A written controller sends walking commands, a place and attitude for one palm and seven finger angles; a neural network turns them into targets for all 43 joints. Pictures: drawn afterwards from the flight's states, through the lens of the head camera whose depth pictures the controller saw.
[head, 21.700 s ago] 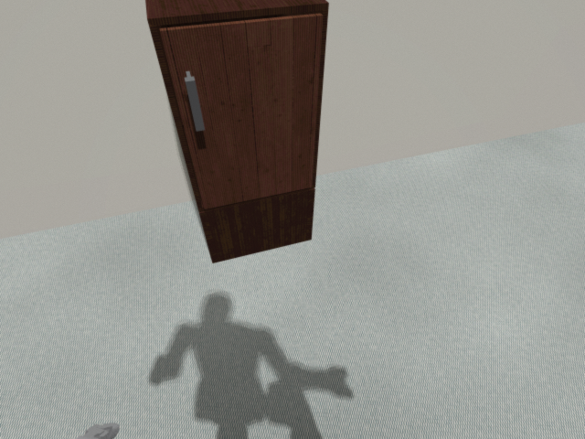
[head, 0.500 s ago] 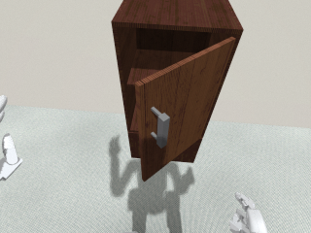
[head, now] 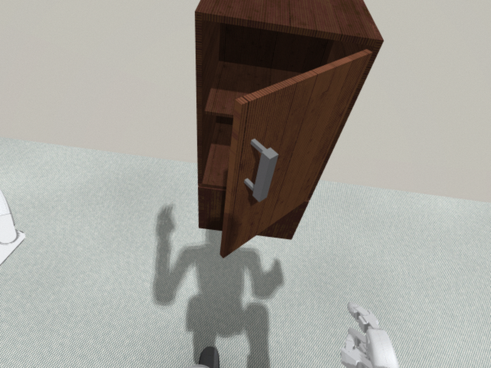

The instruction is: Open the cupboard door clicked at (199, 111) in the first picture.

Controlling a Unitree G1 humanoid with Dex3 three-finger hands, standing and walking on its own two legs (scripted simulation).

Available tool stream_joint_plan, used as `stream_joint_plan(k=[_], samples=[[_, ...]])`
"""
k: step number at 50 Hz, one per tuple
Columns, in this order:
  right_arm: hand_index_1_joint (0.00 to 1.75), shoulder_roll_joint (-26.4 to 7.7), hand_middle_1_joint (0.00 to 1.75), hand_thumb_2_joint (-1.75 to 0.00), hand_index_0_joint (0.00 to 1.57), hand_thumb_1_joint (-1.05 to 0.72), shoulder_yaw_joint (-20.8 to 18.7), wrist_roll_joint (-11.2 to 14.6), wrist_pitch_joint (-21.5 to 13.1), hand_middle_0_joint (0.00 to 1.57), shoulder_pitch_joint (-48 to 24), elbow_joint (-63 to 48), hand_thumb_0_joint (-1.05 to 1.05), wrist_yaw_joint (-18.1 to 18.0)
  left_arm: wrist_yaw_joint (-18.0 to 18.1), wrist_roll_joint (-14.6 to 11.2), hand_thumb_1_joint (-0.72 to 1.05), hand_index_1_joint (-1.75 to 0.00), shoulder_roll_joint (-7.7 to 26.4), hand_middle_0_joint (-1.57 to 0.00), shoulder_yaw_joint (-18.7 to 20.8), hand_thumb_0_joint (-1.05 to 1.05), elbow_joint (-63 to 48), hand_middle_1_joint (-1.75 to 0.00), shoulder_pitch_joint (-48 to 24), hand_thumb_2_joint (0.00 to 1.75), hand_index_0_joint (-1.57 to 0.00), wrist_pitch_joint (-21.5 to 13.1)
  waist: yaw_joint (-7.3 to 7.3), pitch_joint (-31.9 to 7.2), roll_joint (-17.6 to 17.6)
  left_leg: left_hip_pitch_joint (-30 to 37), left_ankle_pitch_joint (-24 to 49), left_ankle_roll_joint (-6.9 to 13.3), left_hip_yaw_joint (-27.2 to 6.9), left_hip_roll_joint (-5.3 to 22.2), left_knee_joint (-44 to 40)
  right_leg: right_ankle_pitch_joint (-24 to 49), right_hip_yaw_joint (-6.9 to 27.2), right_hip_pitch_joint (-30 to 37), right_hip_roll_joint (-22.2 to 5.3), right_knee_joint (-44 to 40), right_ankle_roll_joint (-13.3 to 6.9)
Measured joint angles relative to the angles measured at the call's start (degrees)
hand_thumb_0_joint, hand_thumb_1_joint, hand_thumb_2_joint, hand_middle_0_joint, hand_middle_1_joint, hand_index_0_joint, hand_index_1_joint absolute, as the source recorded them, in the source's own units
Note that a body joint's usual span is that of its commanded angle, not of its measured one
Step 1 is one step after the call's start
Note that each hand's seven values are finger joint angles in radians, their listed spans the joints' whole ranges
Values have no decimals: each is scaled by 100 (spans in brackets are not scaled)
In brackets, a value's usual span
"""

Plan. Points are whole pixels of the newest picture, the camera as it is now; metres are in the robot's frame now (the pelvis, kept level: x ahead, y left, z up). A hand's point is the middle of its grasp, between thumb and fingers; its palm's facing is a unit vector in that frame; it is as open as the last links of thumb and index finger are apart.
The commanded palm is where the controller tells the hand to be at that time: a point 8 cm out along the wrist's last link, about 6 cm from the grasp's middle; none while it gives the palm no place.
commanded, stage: step back with the hand held close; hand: left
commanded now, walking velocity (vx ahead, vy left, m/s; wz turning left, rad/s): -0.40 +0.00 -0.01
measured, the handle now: (257, 170) +0.51 +0.02 +0.00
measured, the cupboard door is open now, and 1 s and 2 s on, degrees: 44 44 44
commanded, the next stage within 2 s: stop stepping back and stand still in 0.04 s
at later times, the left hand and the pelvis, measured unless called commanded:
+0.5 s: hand out of the picture +0.07 +0.22 +0.17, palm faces +0.28 -0.82 -0.51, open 7.4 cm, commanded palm +0.03 +0.28 +0.18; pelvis -0.14 -0.01 -0.01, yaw -6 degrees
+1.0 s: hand out of the picture +0.02 +0.23 +0.17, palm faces +0.39 -0.74 -0.54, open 7.4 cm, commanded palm -0.04 +0.27 +0.18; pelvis -0.19 -0.02 -0.01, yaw -2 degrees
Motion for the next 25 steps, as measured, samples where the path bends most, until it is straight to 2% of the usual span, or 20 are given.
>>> stream_joint_plan(k=[2, 4, 5, 6, 8, 9, 10, 11, 12, 13, 15, 17, 20, 21, 22, 24, 25], samples=[[30, 10, 30, -90, 20, -90, 30, -40, -37, 21, -118, -14, 1, 15, -38, -46, 89, -30, -53, -21, -124, 1, 95, -30, -94, 90, -21, 9, 13, -62, -7, -44, 292, -88, 71, 18, -375, -100, -99, 403, 1, -873, -94], [30, 4, 30, -90, 20, -90, 56, -74, -45, 21, -271, -81, 1, 41, -88, -98, 89, -30, 3, -21, -158, 1, 132, -30, -174, 90, -21, -2, 53, -37, -57, -165, 635, -209, 185, 28, -525, 125, -138, 780, -34, -1944, -245], [30, 17, 30, -90, 20, -90, 83, -68, -30, 21, -377, -127, 1, 57, -105, -117, 89, -30, 106, -21, -91, 1, 96, -30, -182, 90, -21, -31, 119, 9, -206, -334, 630, -257, 307, -16, -322, 445, -26, 902, -166, -2471, -353], [30, 4, 30, -90, 20, -90, 111, -54, -9, 21, -495, -138, 1, 62, -126, -122, 89, -30, 177, -21, -35, 1, 64, -30, -190, 90, -21, -84, 185, 80, -305, -578, 305, -306, 330, -53, 141, 588, 141, 915, -280, -2698, -282], [30, -102, 30, -90, 20, -90, 127, -41, 49, 21, -506, 30, 1, 22, -219, -66, 89, -30, 136, -21, -193, 1, 103, -30, -221, 90, -21, -160, 169, 227, -115, -848, -1096, -427, -16, -66, 1355, 459, 206, 958, -149, -2469, -40], [30, -118, 30, -90, 20, -90, 150, -32, 62, 21, -378, 104, 1, 5, -262, -23, 89, -30, 187, -21, -234, 1, 91, -30, -177, 90, -21, -184, 155, 203, -162, -832, -1530, -470, -65, -158, 1835, 419, 250, 1029, -178, -2427, 26], [30, -119, 30, -90, 20, -91, 174, 0, 90, 21, -213, 131, 1, -15, -305, 6, 89, -30, 246, -21, -226, 1, 46, -30, -112, 90, -21, -182, 127, 151, -262, -694, -1605, -469, -47, -258, 2037, 387, 279, 1085, -241, -2370, 62], [30, -135, 30, -90, 20, -91, 200, 29, 117, 21, -56, 129, 1, -42, -335, 1, 89, -30, 282, -21, -174, 1, -21, -30, -20, 90, -21, -142, 81, 86, -338, -430, -1251, -439, -18, -328, 1940, 354, 229, 1064, -301, -2174, 87], [30, -212, 30, -90, 20, -90, 205, 49, 127, 21, 82, 83, 1, -70, -350, -16, 89, -30, 258, -21, -124, 1, -72, -30, 68, 90, -22, -81, 49, 16, -260, -82, -688, -308, -118, -325, 1649, 349, 96, 941, -281, -1795, 118], [30, -246, 30, -90, 20, -90, 155, 53, 106, 21, 143, 83, 1, -99, -355, -30, 89, -30, 251, -21, -75, 1, -33, -30, 59, 90, -22, -23, -49, -18, -221, 67, -782, -121, -167, -345, 1497, 338, 32, 715, -264, -1270, 135], [30, -252, 30, -90, 20, -91, 54, 61, 25, 21, 178, 132, 1, -132, -341, -50, 89, -30, 258, -21, -73, 1, 293, -30, -235, 90, -22, 70, -229, 92, -269, 221, -746, 18, -163, -447, 1320, 7, 202, 280, -176, -397, 92], [30, -277, 30, -90, 20, -91, 43, 38, -31, 21, 237, 145, 1, -141, -299, -38, 89, -30, 253, -21, -62, 1, 682, -30, -500, 90, -22, 142, -375, 180, -285, 382, -629, -32, -210, -509, 953, -73, 183, -46, -100, -194, 14], [30, -304, 30, -90, 20, -91, 6, 0, 22, 21, 380, 9, 1, -102, -252, -28, 89, -30, 242, -21, 12, 1, 927, -30, -400, 90, -21, 310, -573, 237, -234, 423, -960, -322, -240, -516, 582, -137, -161, -133, -21, -913, -151], [30, -323, 30, -90, 20, -91, -16, 16, 48, 21, 442, -93, 1, -76, -248, -13, 89, -30, 286, -21, 52, 1, 825, -30, -218, 90, -21, 356, -598, 232, -273, 215, -1520, -410, -166, -555, 842, -131, -237, -90, -78, -1411, -253], [30, -360, 30, -90, 20, -91, -56, 41, 88, 21, 468, -130, 1, -53, -262, 8, 89, -30, 282, -21, 59, 1, 654, -30, -19, 90, -21, 381, -575, 262, -281, -144, -2040, -485, -175, -603, 1610, 404, -280, -204, -140, -1532, -345], [30, -426, 30, -90, 20, -91, -124, 3, 226, 21, 543, 22, 1, -28, -353, 47, 89, -30, 175, -21, -18, 1, 233, -30, 425, 90, -21, 399, -419, 175, -337, -841, -2171, -606, -231, -698, 3771, 1299, -308, -465, -270, -1497, -403], [30, -433, 30, -90, 20, -91, -152, 4, 297, 21, 612, 154, 1, -21, -411, 74, 89, -30, 115, -21, -74, 1, 91, -30, 585, 90, -21, 363, -334, 56, -373, -1030, -2074, -627, -202, -670, 4603, 1413, -331, -549, -322, -1524, -405]])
